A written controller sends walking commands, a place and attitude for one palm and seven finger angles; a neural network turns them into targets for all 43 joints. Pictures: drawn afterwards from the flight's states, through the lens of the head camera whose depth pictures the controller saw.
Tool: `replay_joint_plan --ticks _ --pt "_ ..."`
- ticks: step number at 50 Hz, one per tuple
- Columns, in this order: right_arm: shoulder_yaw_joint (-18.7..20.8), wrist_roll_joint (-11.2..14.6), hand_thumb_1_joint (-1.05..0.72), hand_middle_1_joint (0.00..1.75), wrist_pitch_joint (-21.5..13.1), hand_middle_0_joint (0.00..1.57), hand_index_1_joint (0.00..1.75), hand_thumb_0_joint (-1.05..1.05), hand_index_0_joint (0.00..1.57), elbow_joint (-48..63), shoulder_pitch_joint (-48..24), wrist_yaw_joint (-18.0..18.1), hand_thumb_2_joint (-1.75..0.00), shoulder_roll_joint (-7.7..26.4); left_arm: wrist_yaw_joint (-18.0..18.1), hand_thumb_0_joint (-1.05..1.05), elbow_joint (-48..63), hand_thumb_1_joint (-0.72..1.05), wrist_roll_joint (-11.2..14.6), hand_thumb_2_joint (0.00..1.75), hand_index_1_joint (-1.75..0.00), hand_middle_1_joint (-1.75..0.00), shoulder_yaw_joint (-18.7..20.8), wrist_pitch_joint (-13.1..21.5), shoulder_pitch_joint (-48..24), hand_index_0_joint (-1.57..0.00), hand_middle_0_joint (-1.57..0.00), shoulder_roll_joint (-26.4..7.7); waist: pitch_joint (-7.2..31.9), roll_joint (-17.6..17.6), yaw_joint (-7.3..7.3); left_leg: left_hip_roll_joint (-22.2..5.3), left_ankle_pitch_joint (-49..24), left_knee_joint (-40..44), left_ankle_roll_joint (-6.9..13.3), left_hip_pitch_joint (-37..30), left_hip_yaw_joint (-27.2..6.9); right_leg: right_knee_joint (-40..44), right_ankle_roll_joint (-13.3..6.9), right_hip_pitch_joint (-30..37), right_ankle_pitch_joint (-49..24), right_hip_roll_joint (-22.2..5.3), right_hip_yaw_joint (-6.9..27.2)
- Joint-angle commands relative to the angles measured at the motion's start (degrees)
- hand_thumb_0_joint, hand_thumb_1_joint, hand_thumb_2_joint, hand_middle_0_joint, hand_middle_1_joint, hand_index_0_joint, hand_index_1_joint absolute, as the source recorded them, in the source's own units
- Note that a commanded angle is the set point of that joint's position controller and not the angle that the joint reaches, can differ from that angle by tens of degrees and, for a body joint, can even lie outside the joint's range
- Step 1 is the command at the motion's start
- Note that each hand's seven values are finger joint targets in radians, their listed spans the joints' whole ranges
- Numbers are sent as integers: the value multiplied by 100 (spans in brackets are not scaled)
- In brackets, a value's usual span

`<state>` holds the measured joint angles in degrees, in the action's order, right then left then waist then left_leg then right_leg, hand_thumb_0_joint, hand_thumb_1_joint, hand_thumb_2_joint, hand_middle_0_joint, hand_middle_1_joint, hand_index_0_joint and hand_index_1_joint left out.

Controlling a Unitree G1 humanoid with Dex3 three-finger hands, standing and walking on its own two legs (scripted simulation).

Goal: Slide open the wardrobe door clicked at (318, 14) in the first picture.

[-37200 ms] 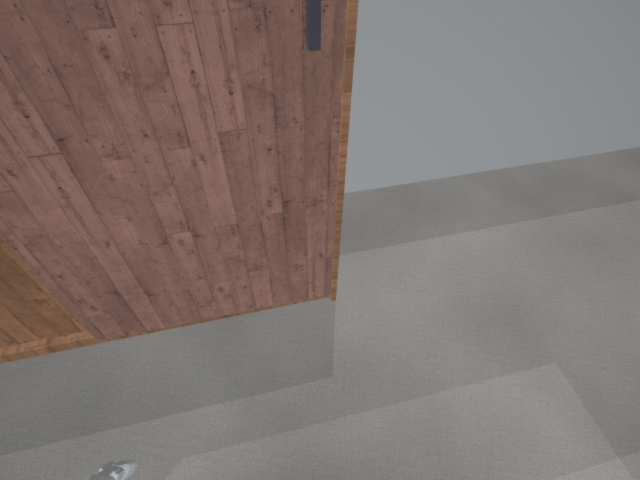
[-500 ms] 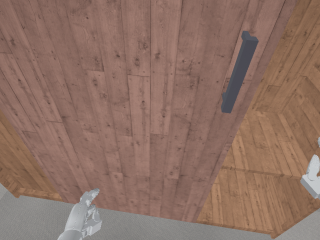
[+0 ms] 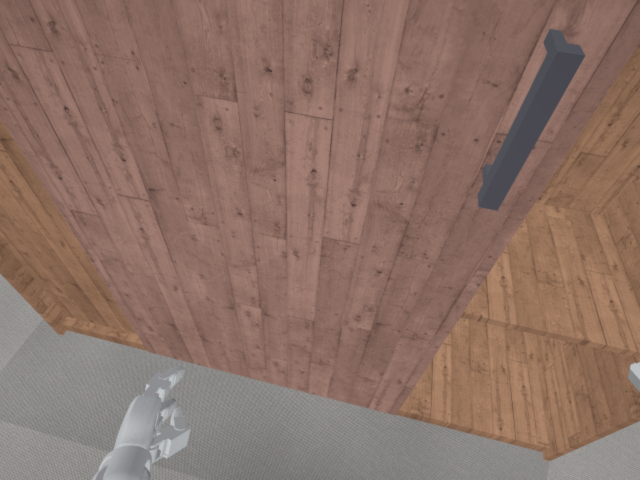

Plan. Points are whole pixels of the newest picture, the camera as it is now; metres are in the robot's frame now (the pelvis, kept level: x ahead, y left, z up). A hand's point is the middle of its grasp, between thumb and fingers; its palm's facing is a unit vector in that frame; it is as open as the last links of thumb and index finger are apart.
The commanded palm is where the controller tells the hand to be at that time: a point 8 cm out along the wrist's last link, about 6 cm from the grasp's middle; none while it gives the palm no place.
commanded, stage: step back with the hand held close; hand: right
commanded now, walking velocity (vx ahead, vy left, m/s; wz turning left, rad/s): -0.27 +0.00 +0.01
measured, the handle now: (518, 127) +0.41 -0.17 +0.26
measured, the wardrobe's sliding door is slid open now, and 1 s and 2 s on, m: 0.45 0.45 0.45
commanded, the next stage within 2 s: stop stepping back and stand still in 0.64 s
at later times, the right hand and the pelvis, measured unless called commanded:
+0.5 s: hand out of the picture +0.11 -0.28 +0.16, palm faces +0.45 +0.78 -0.44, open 7.5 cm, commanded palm +0.03 -0.32 +0.17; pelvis -0.09 -0.01 -0.01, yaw -2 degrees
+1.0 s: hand out of the picture -0.03 -0.29 +0.16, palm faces +0.48 +0.79 -0.39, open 7.5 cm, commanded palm -0.07 -0.31 +0.17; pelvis -0.20 -0.01 +0.00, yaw +0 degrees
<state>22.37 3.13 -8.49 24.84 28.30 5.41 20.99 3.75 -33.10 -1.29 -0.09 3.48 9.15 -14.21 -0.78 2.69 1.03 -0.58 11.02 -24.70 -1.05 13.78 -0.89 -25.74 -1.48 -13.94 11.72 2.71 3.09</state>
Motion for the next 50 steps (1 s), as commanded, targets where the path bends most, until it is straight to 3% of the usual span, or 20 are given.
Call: replay_joint_plan --ticks 1,9,16,19,22,25,28,31,33,35,37,38,39,41,42,43,44,45,47,50 --pt "1052 54 -90 30 -465 20 30 0 20 1354 315 163 -90 1319 92 0 983 90 85 90 -30 -30 288 195 -450 -20 -20 -534 1401 -184 87 -199 -1464 -53 105 -515 127 150 -53 252 -2251 -473 197" --pt "847 -29 -90 30 -702 20 30 0 20 932 -256 253 -90 1207 194 0 903 90 138 90 -30 -30 327 329 -297 -20 -20 -605 485 -179 -22 -336 785 694 121 335 -266 206 -188 -535 661 -344 178" --pt "618 -121 -90 30 -820 20 30 0 20 1028 -543 442 -90 1222 223 0 717 90 125 90 -30 -30 303 460 -142 -20 -20 -599 442 -608 -101 -785 2366 1078 369 1980 -265 -827 -64 309 881 -275 17" --pt "819 -148 -90 30 -908 20 30 0 20 1445 -585 474 -90 1350 261 0 818 90 90 90 -30 -30 271 528 -210 -20 -20 -666 530 289 -81 -180 1788 54 133 1081 71 480 -237 -583 1526 -659 729" --pt "1016 -378 -90 30 -948 20 30 0 20 1551 -636 435 -90 1328 255 0 951 90 43 90 -30 -30 344 635 -352 -20 -20 -700 683 1456 43 575 733 -2815 -15 -1164 64 2217 -868 -2943 3575 -1692 2226" --pt "1287 -387 -90 30 -958 20 30 0 20 1420 -295 398 -90 1529 130 0 932 90 46 90 -30 -30 416 701 -275 -20 -20 -621 641 954 83 614 1075 -2521 79 -1117 23 1746 -913 -2802 2920 -1487 1729" --pt "1085 -215 -90 30 -932 20 30 0 20 1298 370 312 -90 1304 21 0 800 90 1 90 -30 -30 359 730 -382 -20 -20 -548 310 969 86 537 1416 -473 265 -421 371 1342 -461 -1882 2272 -1071 1156" --pt "1047 -38 -90 30 -1026 20 30 0 20 1677 209 251 -90 1476 -61 0 610 90 -46 90 -30 -30 273 635 -302 -20 -20 -385 741 -83 -35 -630 -117 843 697 828 -934 -527 71 -74 -64 -463 116" --pt "1225 0 -90 30 -1150 20 30 0 20 1647 -307 329 -90 1764 32 0 439 90 -66 90 -30 -30 228 648 -235 -20 -20 -367 1223 -506 -40 -939 -2487 567 421 1217 -676 -1014 104 912 -1056 -459 -448" --pt "721 -40 -90 30 -1051 20 30 0 20 1800 -941 238 -90 1450 113 0 425 90 132 90 -30 -30 383 745 -189 -20 -20 -485 2088 -1302 -163 -237 -4215 -237 -573 635 -74 -715 -72 1809 -3140 -501 -543" --pt "725 -19 -90 30 -963 20 30 0 20 1457 -769 169 -90 1408 144 0 544 90 186 90 -30 -30 418 698 -186 -20 -20 -614 1780 -490 -134 73 -2856 -778 -563 1100 -53 -312 -300 2380 -4079 -945 -208" --pt "968 -39 -90 30 -885 20 30 0 20 1172 -358 182 -90 1513 106 0 552 90 126 90 -30 -30 418 683 -163 -20 -20 -606 1876 141 -37 311 -272 -1094 -405 1175 -100 13 -491 2301 -3355 -1164 179" --pt "885 -1 -90 30 -798 20 30 0 20 1320 -394 163 -90 1379 57 0 667 90 81 90 -30 -30 394 690 -341 -20 -20 -569 1719 688 51 461 1642 -1258 -161 914 -70 672 -523 1564 -1555 -1421 720" --pt "1008 -9 -90 30 -633 20 30 0 20 1303 -336 204 -90 1313 42 0 827 90 75 90 -30 -30 356 701 -554 -20 -20 -558 908 1318 148 670 2136 -1257 285 -303 244 2149 -215 -653 2689 -1462 1130" --pt "1060 -36 -90 30 -583 20 30 0 20 1362 -400 219 -90 1366 43 0 875 90 83 90 -30 -30 342 652 -608 -20 -20 -578 623 1411 159 751 2014 -974 421 -823 445 2225 81 -1408 3161 -1250 815" --pt "1045 -39 -90 30 -545 20 30 0 20 1245 -247 206 -90 1352 19 0 899 90 87 90 -30 -30 347 599 -534 -20 -20 -521 510 1062 164 630 2082 -435 564 -917 340 1622 341 -1616 2970 -812 217" --pt "1090 -85 -90 30 -523 20 30 0 20 1291 -119 217 -90 1521 -10 0 939 90 135 90 -30 -30 354 524 -489 -20 -20 -441 431 -454 193 -221 3154 935 869 466 -715 -752 431 -940 2061 -10 -667" --pt "1313 -35 -90 30 -494 20 30 0 20 1556 13 259 -90 1782 -20 0 933 90 153 90 -30 -30 449 471 -450 -20 -20 -481 348 -1972 248 -1728 4522 2158 1422 2536 -2933 -3823 397 -407 1251 334 -278" --pt "965 -7 -90 30 -457 20 30 0 20 1833 -470 157 -90 1459 -51 0 662 90 75 90 -30 -30 374 426 -378 -20 -20 -403 -74 -1525 -62 -1723 3611 1869 1400 2474 -2308 -5138 325 -1604 777 -66 50" --pt "609 -79 -90 30 -544 20 30 0 20 1751 -1150 221 -90 1290 21 0 703 90 -18 90 -30 -30 87 540 -398 -20 -20 -219 130 -640 -165 -1231 2758 1101 925 1727 -1034 -2373 104 -763 870 -666 -276"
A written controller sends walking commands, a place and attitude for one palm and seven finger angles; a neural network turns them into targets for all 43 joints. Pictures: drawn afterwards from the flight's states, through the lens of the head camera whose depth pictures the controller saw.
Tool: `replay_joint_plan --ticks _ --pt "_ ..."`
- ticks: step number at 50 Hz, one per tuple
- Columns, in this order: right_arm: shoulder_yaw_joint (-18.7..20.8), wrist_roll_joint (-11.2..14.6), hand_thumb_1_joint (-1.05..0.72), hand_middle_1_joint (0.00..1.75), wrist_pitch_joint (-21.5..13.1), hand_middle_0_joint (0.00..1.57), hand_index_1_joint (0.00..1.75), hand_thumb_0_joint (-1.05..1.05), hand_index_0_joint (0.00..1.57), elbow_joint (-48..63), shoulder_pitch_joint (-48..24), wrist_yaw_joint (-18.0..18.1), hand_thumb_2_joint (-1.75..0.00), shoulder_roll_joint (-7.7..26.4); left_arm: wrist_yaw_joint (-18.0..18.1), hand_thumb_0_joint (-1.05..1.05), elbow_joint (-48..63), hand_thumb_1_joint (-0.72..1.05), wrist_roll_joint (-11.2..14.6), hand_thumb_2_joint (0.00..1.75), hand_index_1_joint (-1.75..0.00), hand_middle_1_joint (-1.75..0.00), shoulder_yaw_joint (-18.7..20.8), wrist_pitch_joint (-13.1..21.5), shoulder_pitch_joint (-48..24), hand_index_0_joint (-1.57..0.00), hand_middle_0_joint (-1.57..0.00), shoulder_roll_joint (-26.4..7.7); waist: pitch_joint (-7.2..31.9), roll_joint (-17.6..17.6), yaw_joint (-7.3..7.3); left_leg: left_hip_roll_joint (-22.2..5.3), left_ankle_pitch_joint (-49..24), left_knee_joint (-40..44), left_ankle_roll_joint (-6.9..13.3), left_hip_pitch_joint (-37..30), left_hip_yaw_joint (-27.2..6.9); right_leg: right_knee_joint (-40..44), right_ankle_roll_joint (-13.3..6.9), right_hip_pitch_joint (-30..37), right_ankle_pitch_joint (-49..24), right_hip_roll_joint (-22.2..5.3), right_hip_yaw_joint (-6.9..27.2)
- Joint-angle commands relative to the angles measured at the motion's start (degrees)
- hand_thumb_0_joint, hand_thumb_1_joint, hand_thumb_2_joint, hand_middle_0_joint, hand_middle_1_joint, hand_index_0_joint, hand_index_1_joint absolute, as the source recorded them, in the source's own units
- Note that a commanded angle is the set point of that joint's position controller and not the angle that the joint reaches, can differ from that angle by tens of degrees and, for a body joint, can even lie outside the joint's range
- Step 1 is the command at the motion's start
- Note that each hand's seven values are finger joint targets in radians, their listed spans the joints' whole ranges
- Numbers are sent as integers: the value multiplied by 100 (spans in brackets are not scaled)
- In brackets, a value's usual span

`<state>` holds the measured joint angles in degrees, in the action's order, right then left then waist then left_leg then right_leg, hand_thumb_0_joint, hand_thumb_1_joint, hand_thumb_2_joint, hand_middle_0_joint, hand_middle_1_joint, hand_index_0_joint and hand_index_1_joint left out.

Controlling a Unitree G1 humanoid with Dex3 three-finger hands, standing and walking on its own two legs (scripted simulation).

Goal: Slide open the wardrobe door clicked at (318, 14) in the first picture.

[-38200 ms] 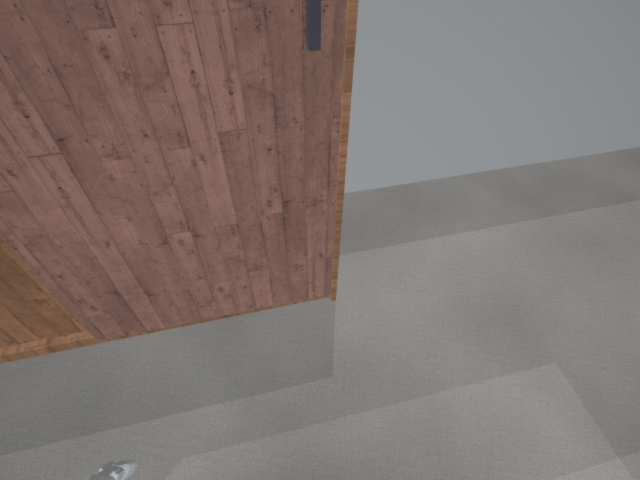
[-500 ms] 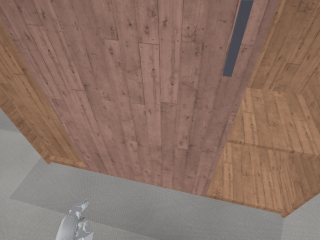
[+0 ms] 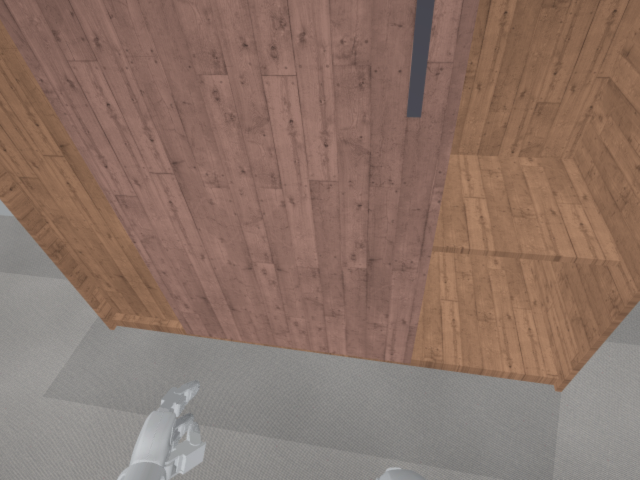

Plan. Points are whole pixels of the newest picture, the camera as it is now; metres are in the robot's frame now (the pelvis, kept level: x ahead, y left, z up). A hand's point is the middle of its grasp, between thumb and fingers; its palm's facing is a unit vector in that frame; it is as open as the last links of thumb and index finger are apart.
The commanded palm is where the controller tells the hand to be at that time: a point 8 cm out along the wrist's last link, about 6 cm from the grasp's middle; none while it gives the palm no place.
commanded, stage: stop stepping back and stand still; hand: right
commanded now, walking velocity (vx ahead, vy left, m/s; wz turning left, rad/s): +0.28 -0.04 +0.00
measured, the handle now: (419, 50) +0.62 -0.16 +0.27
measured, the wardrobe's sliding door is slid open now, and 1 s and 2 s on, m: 0.45 0.45 0.45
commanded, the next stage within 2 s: let the arm hang, fingers relaxed in 0.92 s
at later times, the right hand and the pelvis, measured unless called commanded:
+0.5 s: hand out of the picture +0.19 -0.28 +0.16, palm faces +0.47 +0.72 -0.51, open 7.4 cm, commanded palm +0.13 -0.30 +0.18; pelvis -0.01 +0.00 -0.01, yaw -1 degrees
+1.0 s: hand (617, 332) +0.22 -0.27 +0.15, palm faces +0.40 +0.77 -0.49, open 7.4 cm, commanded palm none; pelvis +0.01 -0.01 +0.00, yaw +0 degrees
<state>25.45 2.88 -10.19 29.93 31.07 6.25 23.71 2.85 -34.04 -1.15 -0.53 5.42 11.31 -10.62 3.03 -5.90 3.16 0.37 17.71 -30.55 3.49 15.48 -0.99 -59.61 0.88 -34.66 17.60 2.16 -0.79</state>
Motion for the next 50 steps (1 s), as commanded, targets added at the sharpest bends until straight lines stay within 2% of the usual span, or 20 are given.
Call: replay_joint_plan --ticks 1,3,4,5,6,7,8,12,17,18,19,20,21,22,24,27,32,36,42,50 --pt "312 -114 -90 30 -301 20 30 0 20 598 -1401 233 -90 946 210 0 601 90 -33 90 -30 -30 216 423 -426 -20 -20 -717 -179 309 -336 -1300 2067 1409 477 1345 -859 1672 -225 1647 490 -538 -121" --pt "-73 -161 -90 30 -246 20 30 0 20 361 -1997 358 -90 685 329 0 463 90 10 90 -30 -30 260 591 -6 -20 -20 -860 230 977 -464 -915 1968 207 291 880 -253 3041 -255 2412 507 -281 -348" --pt "-194 -145 -90 30 -276 20 30 0 20 486 -2294 392 -90 597 365 0 492 90 4 90 -30 -30 344 673 98 -20 -20 -1128 259 2156 -517 -369 1673 -1349 16 1185 134 4152 -473 2585 1503 -850 1030" --pt "-274 -187 -90 30 -336 20 30 0 20 684 -2448 426 -90 658 349 0 714 90 80 90 -30 -30 342 739 17 -20 -20 -1177 -171 3264 -525 124 1704 -2751 -315 2489 507 4857 -866 2956 1804 -2048 3091" --pt "-113 -289 -90 30 -427 20 30 0 20 813 -2766 410 -90 892 278 0 732 90 67 90 -30 -30 311 754 -177 -20 -20 -1037 -500 2674 -486 11 1380 -3417 -243 2647 -85 5209 -1213 2336 2131 -2402 3762" --pt "349 -378 -90 30 -483 20 30 0 20 650 -2438 382 -90 1213 244 0 761 90 75 90 -30 -30 469 752 -392 -20 -20 -1092 -184 1538 -207 -123 840 -3467 -297 2350 15 4956 -1297 2224 1596 -2224 2969" --pt "244 -205 -90 30 -411 20 30 0 20 608 -1665 271 -90 1083 127 0 684 90 93 90 -30 -30 375 717 -153 -20 -20 -897 2 1475 -460 -67 881 -3600 -319 2229 11 4945 -1144 2261 1902 -1943 3088" --pt "483 -151 -90 30 -500 20 30 0 20 1621 -49 209 -90 1058 -96 0 758 90 65 90 -30 -30 305 746 -292 -20 -20 -789 -20 1884 -304 -218 62 -2643 -309 1503 241 4801 -1022 1751 727 -1580 1938" --pt "906 -229 -90 30 -483 20 30 0 20 1072 249 362 -90 1250 91 0 751 90 -67 90 -30 -30 289 504 -302 -20 -20 -820 81 1959 -211 209 692 -170 -218 -1335 1089 4164 -593 182 1948 -1168 654" --pt "958 -262 -90 30 -448 20 30 0 20 834 144 397 -90 1286 117 0 705 90 -61 90 -30 -30 314 437 -305 -20 -20 -798 161 1339 -151 -83 1032 268 -16 -1848 553 3093 -487 -308 1865 -924 378" --pt "996 -290 -90 30 -384 20 30 0 20 634 -99 397 -90 1373 119 0 688 90 -42 90 -30 -30 368 353 -273 -20 -20 -739 37 -201 -145 -1255 1911 1101 535 -1762 -1436 1258 -304 -1031 1636 -396 -39" --pt "967 -207 -90 30 -333 20 30 0 20 467 -290 351 -90 1355 134 0 657 90 44 90 -30 -30 397 394 -254 -20 -20 -773 -81 -782 -171 -2425 1490 1815 944 -1088 -3039 -248 -222 -1014 1381 -289 146" --pt "1009 -138 -90 30 -443 20 30 0 20 629 -825 338 -90 1485 139 0 505 90 -12 90 -30 -30 391 443 -231 -20 -20 -851 -288 -416 -350 -2481 -13 1767 986 -668 -2717 -842 -148 -807 887 -511 282" --pt "1262 -180 -90 30 -566 20 30 0 20 661 -1156 356 -90 1851 65 0 371 90 -105 90 -30 -30 349 511 -108 -20 -20 -831 45 -587 -487 -2470 126 1631 1069 -353 -2594 -618 -44 -368 734 -775 333" --pt "697 -128 -90 30 -433 20 30 0 20 -120 -628 271 -90 974 97 0 260 90 26 90 -30 -30 353 525 -23 -20 -20 -756 60 -262 -384 -1626 656 1284 546 291 -1131 542 -143 857 306 -649 -18" --pt "370 -133 -90 30 -466 20 30 0 20 395 -741 286 -90 819 174 0 276 90 34 90 -30 -30 278 650 -301 -20 -20 -736 73 7 -365 -1377 -546 573 253 297 -357 2427 -202 2010 -256 -395 -414" --pt "574 -207 -90 30 -577 20 30 0 20 1306 -908 338 -90 1091 193 0 646 90 107 90 -30 -30 362 793 -422 -20 -20 -975 111 1255 -186 -228 -1086 -547 -439 -112 271 3374 -555 1900 -2365 -1195 890" --pt "732 -206 -90 30 -597 20 30 0 20 1195 -613 308 -90 1110 140 0 719 90 76 90 -30 -30 302 759 -366 -20 -20 -807 447 1610 -186 -179 -2111 -455 -353 -425 325 3175 -302 2357 -3875 -955 321" --pt "662 -64 -90 30 -455 20 30 0 20 615 -94 257 -90 881 92 0 866 90 109 90 -30 -30 328 568 -309 -20 -20 -771 879 852 -268 -410 -3465 145 -292 -779 -21 2935 -113 2548 -3315 -717 -113" --pt "608 -4 -90 30 -257 20 30 0 20 754 -250 258 -90 1003 207 0 943 90 96 90 -30 -30 274 440 -553 -20 -20 -764 675 573 -255 -481 -2211 686 -329 -541 -43 3222 -151 2388 -1932 -583 -64"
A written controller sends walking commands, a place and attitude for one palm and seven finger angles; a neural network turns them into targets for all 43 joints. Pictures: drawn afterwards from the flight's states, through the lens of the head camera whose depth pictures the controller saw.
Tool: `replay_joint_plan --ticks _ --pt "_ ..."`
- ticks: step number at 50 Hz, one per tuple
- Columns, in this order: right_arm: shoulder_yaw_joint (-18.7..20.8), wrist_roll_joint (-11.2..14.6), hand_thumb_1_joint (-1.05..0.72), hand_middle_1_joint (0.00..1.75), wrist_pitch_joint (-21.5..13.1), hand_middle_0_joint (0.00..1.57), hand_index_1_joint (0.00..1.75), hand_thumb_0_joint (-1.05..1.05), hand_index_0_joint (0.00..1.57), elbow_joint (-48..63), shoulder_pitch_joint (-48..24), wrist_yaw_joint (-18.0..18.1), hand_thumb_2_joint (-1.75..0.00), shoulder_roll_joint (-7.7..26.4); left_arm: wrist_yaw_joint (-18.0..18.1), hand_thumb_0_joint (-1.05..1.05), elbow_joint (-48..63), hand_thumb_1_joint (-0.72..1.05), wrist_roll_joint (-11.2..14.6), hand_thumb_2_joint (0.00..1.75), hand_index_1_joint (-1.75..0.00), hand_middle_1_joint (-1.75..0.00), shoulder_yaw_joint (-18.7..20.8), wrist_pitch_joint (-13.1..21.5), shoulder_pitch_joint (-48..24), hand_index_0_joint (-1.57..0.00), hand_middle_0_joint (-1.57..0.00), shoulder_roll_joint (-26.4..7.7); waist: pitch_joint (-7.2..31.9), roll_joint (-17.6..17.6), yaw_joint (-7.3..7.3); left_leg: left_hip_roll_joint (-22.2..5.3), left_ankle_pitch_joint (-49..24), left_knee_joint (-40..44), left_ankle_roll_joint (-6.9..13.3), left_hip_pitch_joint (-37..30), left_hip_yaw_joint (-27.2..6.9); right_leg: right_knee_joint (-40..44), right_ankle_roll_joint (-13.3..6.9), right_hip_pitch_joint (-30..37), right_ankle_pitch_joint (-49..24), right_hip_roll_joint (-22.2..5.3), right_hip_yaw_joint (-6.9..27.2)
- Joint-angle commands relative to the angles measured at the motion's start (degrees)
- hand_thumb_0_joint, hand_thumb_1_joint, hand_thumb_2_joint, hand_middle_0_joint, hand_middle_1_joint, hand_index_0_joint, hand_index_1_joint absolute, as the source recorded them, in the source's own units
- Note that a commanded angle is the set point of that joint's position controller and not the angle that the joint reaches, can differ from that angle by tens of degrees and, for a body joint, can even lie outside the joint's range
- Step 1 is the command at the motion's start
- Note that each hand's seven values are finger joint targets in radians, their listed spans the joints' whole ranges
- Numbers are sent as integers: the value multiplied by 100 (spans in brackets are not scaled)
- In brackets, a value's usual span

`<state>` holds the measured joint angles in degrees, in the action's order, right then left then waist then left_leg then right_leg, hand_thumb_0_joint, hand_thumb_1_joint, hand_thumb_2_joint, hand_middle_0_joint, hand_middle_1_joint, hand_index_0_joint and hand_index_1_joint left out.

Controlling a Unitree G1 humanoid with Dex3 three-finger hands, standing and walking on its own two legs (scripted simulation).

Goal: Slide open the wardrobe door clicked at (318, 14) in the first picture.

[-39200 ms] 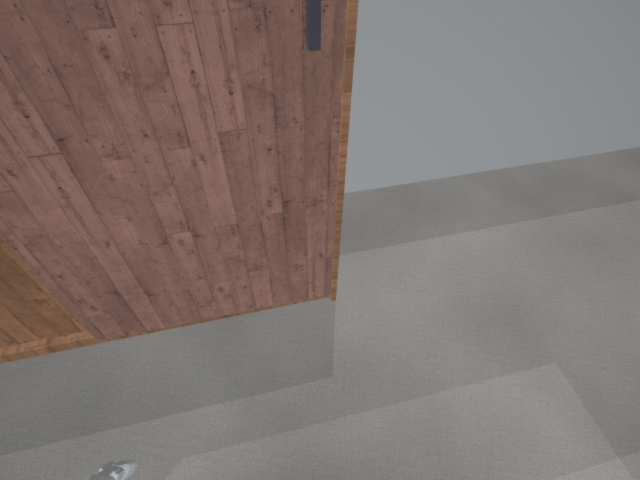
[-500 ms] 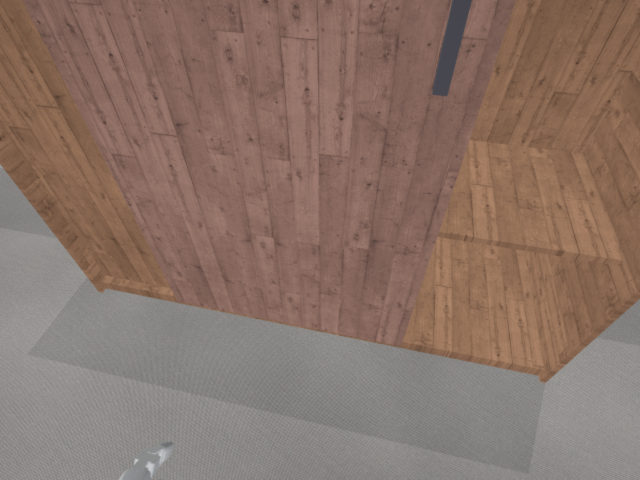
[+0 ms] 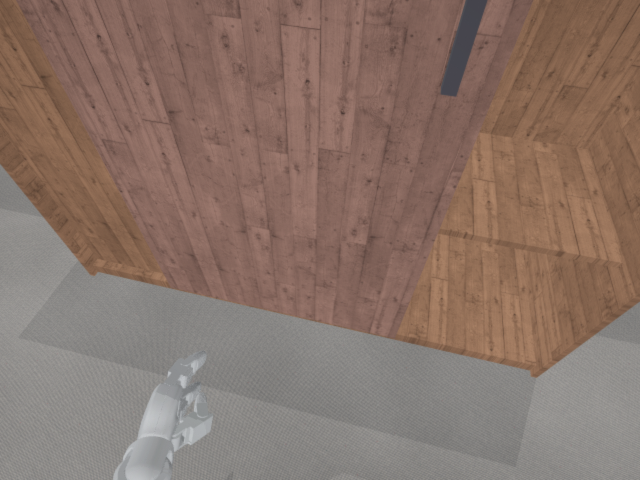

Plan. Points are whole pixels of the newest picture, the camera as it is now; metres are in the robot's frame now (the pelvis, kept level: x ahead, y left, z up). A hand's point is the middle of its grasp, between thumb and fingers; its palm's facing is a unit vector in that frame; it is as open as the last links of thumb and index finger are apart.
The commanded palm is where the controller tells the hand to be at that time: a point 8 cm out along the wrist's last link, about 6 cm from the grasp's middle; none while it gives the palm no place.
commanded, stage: let the arm hang, fingers relaxed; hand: right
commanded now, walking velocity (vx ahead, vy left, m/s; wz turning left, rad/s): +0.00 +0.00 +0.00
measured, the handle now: (468, 18) +0.61 -0.15 +0.27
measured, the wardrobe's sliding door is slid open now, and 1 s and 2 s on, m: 0.45 0.45 0.45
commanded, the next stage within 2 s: look to check the result in 1.12 s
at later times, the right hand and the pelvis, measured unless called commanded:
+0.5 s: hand out of the picture -0.07 -0.20 -0.18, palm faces +0.11 +0.97 -0.22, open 7.2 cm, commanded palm none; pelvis -0.05 +0.00 -0.01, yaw -5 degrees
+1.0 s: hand out of the picture -0.01 -0.21 -0.17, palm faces +0.10 +0.97 -0.23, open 7.4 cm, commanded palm none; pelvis -0.03 -0.02 +0.00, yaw -5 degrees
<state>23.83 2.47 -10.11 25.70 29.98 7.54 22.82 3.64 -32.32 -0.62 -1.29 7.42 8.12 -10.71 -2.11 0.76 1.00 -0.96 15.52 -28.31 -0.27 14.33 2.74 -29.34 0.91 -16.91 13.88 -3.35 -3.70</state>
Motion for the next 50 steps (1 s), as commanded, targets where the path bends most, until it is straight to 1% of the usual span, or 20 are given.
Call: replay_joint_plan --ticks 1,2,4,6,9,10,12,14,16,18,19,20,23,26,29,31,36,40,44,50 --pt "-1842 -458 -90 30 584 20 30 0 20 -3429 -303 -618 -90 -325 -406 0 -889 90 21 90 -30 -30 542 310 -303 -20 -20 -1322 863 152 -328 -853 -2605 -536 188 266 -220 -700 -164 133 -2523 -323 566" --pt "-1744 -393 -90 30 935 20 30 0 20 -3538 -492 -709 -90 -128 -430 0 -744 90 73 90 -30 -30 567 -89 -106 -20 -20 -1315 1098 320 -272 -723 -1535 -458 186 431 -324 -390 -203 225 -2125 -489 649" --pt "-1765 -382 -90 30 1026 20 30 0 20 -3795 -665 -737 -90 -238 -421 0 -680 90 20 90 -30 -30 445 -334 -234 -20 -20 -1243 801 529 -148 -372 318 -912 104 386 -60 129 -530 -792 -968 -745 1115" --pt "-1795 -432 -90 30 1000 20 30 0 20 -4429 -809 -727 -90 -88 -409 0 -701 90 -92 90 -30 -30 365 -475 -265 -20 -20 -1275 624 -228 -47 -271 349 -799 146 -9 -199 305 -643 -1193 -591 -678 1363" --pt "-1843 -490 -90 30 1037 20 30 0 20 -5351 -1345 -717 -90 142 -398 0 -993 90 -112 90 -30 -30 351 -680 113 -20 -20 -983 531 -1792 -201 -1182 554 553 548 798 -869 -867 -283 -415 203 206 491" --pt "-1878 -474 -90 30 1077 20 30 0 20 -5596 -1627 -686 -90 195 -376 0 -1117 90 -149 90 -30 -30 370 -771 268 -20 -20 -950 507 -1914 -265 -1371 634 765 739 1046 -899 -1342 -229 -139 403 334 240" --pt "-1946 -464 -90 30 1149 20 30 0 20 -6015 -1891 -640 -90 74 -333 0 -1320 90 -174 90 -30 -30 376 -873 386 -20 -20 -801 309 -1122 -334 -1364 715 801 810 1301 -810 -1490 -228 80 445 272 157" --pt "-2014 -435 -90 30 1184 20 30 0 20 -6476 -1871 -648 -90 -61 -322 0 -1549 90 -170 90 -30 -30 339 -867 609 -20 -20 -706 67 22 -402 -1032 994 396 561 1554 -533 -655 -289 340 -120 44 449" --pt "-2064 -379 -90 30 1188 20 30 0 20 -6921 -1499 -658 -90 -332 -301 0 -1673 90 -189 90 -30 -30 341 -821 552 -20 -20 -923 -86 1176 -191 -355 1082 -167 213 821 -100 626 -517 -545 422 -445 1343" --pt "-1957 -359 -90 30 1188 20 30 0 20 -7380 -1067 -659 -90 -485 -244 0 -1786 90 -205 90 -30 -30 408 -792 425 -20 -20 -1032 147 2012 27 -90 693 -707 187 -178 21 1392 -677 -1159 1293 -638 1758" --pt "-1972 -357 -90 30 1179 20 30 0 20 -7580 -921 -678 -90 -476 -221 0 -1830 90 -187 90 -30 -30 418 -795 385 -20 -20 -1044 275 1968 84 -47 596 -787 207 -415 16 1462 -670 -1209 1467 -612 1690" --pt "-1983 -364 -90 30 1149 20 30 0 20 -7725 -834 -691 -90 -479 -198 0 -1873 90 -153 90 -30 -30 433 -792 420 -20 -20 -1026 456 1468 134 -57 473 -608 225 -564 -35 1356 -668 -1059 1260 -594 1633" --pt "-2029 -363 -90 30 1071 20 30 0 20 -8023 -918 -697 -90 -554 -190 0 -2112 90 -117 90 -30 -30 430 -811 747 -20 -20 -786 543 437 -3 -291 441 225 330 -385 -334 805 -460 -592 850 -209 1116" --pt "-2014 -369 -90 30 1029 20 30 0 20 -8106 -1340 -683 -90 -307 -234 0 -2339 90 -102 90 -30 -30 448 -872 1110 -20 -20 -594 189 -541 -253 -863 1600 1194 591 721 -895 -107 -322 105 561 153 626" --pt "-1999 -394 -90 30 1078 20 30 0 20 -8144 -1739 -640 -90 -279 -241 0 -2592 90 -108 90 -30 -30 466 -937 1431 -20 -20 -449 -148 -1027 -436 -1033 2220 1543 634 1671 -866 -734 -306 619 335 202 406" --pt "-2016 -386 -90 30 1075 20 30 0 20 -8210 -1719 -639 -90 -335 -237 0 -2681 90 -113 90 -30 -30 436 -897 1510 -20 -20 -405 -203 -595 -468 -887 2004 1270 558 1736 -702 -402 -351 676 266 103 533" --pt "-1980 -392 -90 30 1114 20 30 0 20 -8472 -1282 -659 -90 -379 -203 0 -2609 90 -166 90 -30 -30 491 -789 877 -20 -20 -870 -446 709 -64 -132 1229 214 216 361 -202 1569 -545 -920 2098 -461 1663" --pt "-2001 -404 -90 30 1055 20 30 0 20 -8664 -1023 -692 -90 -529 -174 0 -2606 90 -140 90 -30 -30 520 -734 489 -20 -20 -936 -31 305 127 -107 559 170 242 -445 -226 1668 -498 -885 1704 -338 1457" --pt "-2014 -390 -90 30 983 20 30 0 20 -8595 -1405 -689 -90 -409 -194 0 -2690 90 -132 90 -30 -30 489 -726 534 -20 -20 -780 -40 83 -81 -373 733 722 314 135 -588 1105 -373 -159 784 -62 1051" --pt "-2048 -368 -90 30 862 20 30 0 20 -8586 -1753 -664 -90 -190 -214 0 -2731 90 -77 90 -30 -30 470 -643 342 -20 -20 -979 139 -250 -168 -473 -87 852 288 135 -608 874 -373 517 -448 -175 950"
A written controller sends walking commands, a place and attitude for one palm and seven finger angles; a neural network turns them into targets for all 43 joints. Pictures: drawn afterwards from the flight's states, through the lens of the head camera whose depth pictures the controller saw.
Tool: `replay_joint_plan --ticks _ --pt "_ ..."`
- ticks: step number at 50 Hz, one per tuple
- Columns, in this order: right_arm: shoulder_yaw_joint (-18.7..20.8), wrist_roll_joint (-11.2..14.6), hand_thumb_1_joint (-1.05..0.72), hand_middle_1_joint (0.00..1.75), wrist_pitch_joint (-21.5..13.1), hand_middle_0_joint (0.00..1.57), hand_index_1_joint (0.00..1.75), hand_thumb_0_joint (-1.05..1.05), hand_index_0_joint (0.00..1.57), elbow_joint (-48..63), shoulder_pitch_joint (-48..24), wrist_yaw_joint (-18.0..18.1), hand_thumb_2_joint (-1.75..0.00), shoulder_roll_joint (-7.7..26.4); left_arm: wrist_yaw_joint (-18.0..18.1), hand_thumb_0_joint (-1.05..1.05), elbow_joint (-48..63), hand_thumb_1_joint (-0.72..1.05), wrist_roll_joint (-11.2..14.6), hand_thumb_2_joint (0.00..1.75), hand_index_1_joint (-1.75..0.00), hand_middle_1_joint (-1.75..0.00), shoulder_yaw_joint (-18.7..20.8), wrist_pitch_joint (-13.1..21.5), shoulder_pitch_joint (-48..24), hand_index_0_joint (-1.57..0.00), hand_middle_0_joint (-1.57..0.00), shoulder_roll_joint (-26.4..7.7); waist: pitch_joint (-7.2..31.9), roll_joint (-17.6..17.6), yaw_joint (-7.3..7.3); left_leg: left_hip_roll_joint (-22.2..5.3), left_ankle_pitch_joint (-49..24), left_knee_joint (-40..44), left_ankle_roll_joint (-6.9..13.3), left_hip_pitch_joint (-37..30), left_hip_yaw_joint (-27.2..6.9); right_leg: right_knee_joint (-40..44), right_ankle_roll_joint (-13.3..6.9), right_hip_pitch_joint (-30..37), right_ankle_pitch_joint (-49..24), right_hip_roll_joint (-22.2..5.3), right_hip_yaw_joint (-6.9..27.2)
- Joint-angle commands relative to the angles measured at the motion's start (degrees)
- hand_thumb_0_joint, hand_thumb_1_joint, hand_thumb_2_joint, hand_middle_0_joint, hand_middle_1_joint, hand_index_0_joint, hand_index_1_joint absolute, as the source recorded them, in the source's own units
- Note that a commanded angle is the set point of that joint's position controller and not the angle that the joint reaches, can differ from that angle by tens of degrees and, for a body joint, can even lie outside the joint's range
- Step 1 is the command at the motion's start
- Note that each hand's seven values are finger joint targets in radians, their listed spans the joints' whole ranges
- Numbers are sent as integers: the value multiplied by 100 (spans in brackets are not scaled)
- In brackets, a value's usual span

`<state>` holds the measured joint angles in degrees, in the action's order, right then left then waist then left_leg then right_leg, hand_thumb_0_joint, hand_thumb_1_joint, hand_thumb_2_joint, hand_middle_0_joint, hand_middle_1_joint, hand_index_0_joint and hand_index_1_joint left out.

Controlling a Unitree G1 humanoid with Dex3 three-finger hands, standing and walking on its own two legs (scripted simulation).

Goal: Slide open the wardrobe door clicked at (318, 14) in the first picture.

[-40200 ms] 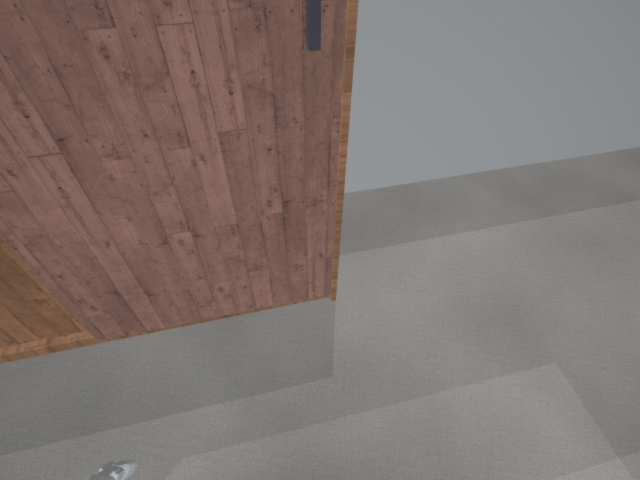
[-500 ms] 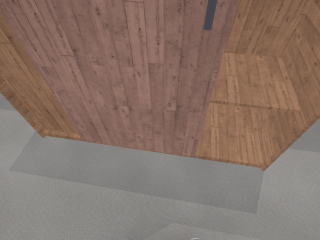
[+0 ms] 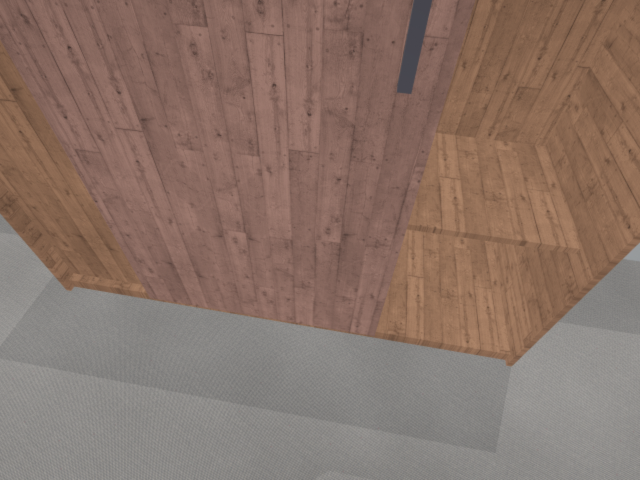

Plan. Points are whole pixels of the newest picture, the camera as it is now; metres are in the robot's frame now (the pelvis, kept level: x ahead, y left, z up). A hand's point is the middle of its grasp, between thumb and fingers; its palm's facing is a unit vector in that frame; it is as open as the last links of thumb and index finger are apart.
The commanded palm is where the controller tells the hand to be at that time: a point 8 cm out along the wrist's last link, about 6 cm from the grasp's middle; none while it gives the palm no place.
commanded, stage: let the arm hang, fingers relaxed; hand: right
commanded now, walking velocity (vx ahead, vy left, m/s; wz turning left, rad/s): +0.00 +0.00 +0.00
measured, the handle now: (417, 22) +0.65 -0.08 +0.27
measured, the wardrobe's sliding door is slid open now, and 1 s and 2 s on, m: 0.45 0.45 0.45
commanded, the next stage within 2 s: look to check the result in 0.12 s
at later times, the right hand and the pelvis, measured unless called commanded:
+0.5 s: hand out of the picture +0.12 -0.22 -0.16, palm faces -0.02 +0.95 -0.31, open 7.4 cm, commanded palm none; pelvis +0.04 +0.01 +0.01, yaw +1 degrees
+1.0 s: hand out of the picture +0.13 -0.21 -0.16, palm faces -0.02 +0.95 -0.30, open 7.4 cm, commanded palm none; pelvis +0.06 +0.02 +0.01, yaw +1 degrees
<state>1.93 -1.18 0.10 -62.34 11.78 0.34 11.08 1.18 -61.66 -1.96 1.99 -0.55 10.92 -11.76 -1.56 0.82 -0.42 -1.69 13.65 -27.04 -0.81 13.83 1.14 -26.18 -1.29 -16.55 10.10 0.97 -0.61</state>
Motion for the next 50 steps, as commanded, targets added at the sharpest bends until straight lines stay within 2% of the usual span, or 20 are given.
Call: replay_joint_plan --ticks 1,5,7,10,19,24,26,29,36,41,43,45,49,50 --pt "126 4 -90 30 -168 20 30 0 20 202 20 61 -90 972 35 0 178 90 58 90 -30 -30 134 172 22 -20 -20 -888 139 -198 -43 -423 -170 684 334 93 -449 543 -153 534 -344 -620 631" --pt "123 21 -90 30 -194 20 30 0 20 154 -22 69 -90 1131 42 0 148 90 75 90 -30 -30 107 193 -189 -20 -20 -1059 342 -41 -4 -436 -718 665 313 -177 -457 499 -141 771 -846 -660 581" --pt "119 32 -90 30 -188 20 30 0 20 127 -117 64 -90 1196 41 0 117 90 71 90 -30 -30 91 187 -313 -20 -20 -1122 305 23 -6 -461 -692 716 315 -214 -463 539 -130 782 -800 -662 575" --pt "116 29 -90 30 -192 20 30 0 20 111 -165 58 -90 1297 31 0 111 90 78 90 -30 -30 92 171 -440 -20 -20 -1218 324 -111 2 -465 -619 836 320 -238 -478 563 -127 874 -741 -670 565" --pt "122 55 -90 30 -207 20 30 0 20 94 -438 53 -90 1519 38 0 52 90 79 90 -30 -30 56 200 -670 -20 -20 -1467 634 -55 9 -533 -1340 814 314 -653 -432 600 -111 1156 -1396 -742 557" --pt "118 60 -90 30 -209 20 30 0 20 120 -542 55 -90 1626 31 0 45 90 80 90 -30 -30 39 195 -750 -20 -20 -1574 542 -39 15 -549 -1521 867 316 -711 -447 650 -86 1196 -1533 -749 543" --pt "126 54 -90 30 -216 20 30 0 20 137 -548 63 -90 1648 26 0 58 90 80 90 -30 -30 39 195 -759 -20 -20 -1584 578 -78 15 -564 -1698 854 313 -766 -429 628 -84 1258 -1700 -763 532" --pt "114 59 -90 30 -202 20 30 0 20 150 -618 53 -90 1670 22 0 58 90 80 90 -30 -30 25 183 -793 -20 -20 -1617 463 -72 11 -539 -1497 935 309 -743 -453 714 -65 1220 -1512 -754 537" --pt "112 59 -90 30 -214 20 30 0 20 185 -598 67 -90 1690 31 0 82 90 79 90 -30 -30 10 193 -763 -20 -20 -1635 660 -119 17 -566 -1932 887 308 -911 -421 653 -58 1414 -1917 -779 503" --pt "109 62 -90 30 -204 20 30 0 20 189 -589 72 -90 1675 38 0 69 90 88 90 -30 -30 2 184 -741 -20 -20 -1605 496 -121 18 -557 -1953 926 304 -872 -418 686 -41 1388 -1908 -774 477" --pt "100 65 -90 30 -195 20 30 0 20 176 -572 68 -90 1655 37 0 53 90 88 90 -30 -30 -7 178 -727 -20 -20 -1583 417 -89 18 -551 -1748 989 301 -835 -429 733 -38 1341 -1711 -765 482" --pt "106 57 -90 30 -207 20 30 0 20 171 -508 72 -90 1649 35 0 52 90 92 90 -30 -30 -7 174 -703 -20 -20 -1555 487 -183 23 -547 -1802 1012 300 -870 -432 710 -43 1392 -1698 -767 481" --pt "91 71 -90 30 -200 20 30 0 20 145 -508 70 -90 1613 43 0 25 90 86 90 -30 -30 -16 169 -684 -20 -20 -1530 408 -88 10 -544 -1740 1045 307 -839 -460 743 -28 1367 -1578 -759 462" --pt "103 60 -90 30 -209 20 30 0 20 150 -443 76 -90 1623 44 0 35 90 95 90 -30 -30 -14 170 -658 -20 -20 -1524 498 -133 21 -544 -1826 1045 306 -883 -472 703 -34 1421 -1635 -765 466"
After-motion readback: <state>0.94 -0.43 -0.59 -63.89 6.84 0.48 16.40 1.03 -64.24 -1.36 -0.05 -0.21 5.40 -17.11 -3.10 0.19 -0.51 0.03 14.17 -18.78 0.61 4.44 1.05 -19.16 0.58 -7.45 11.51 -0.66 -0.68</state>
